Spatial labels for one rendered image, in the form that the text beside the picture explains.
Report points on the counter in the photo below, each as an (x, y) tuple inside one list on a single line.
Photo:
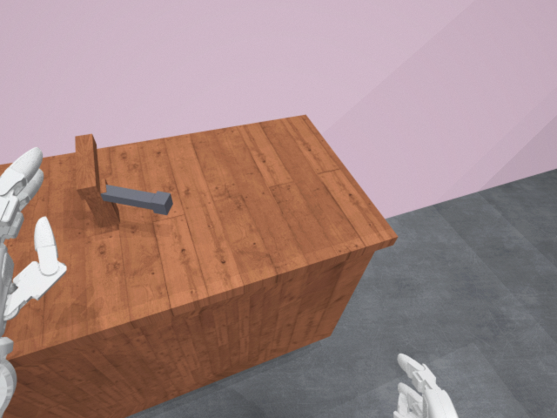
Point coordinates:
[(267, 238)]

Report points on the tap lever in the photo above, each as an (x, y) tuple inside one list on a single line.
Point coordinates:
[(160, 202)]

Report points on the robot right hand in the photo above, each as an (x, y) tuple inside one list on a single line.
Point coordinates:
[(434, 402)]

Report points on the robot left hand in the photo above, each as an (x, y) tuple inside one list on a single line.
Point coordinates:
[(18, 185)]

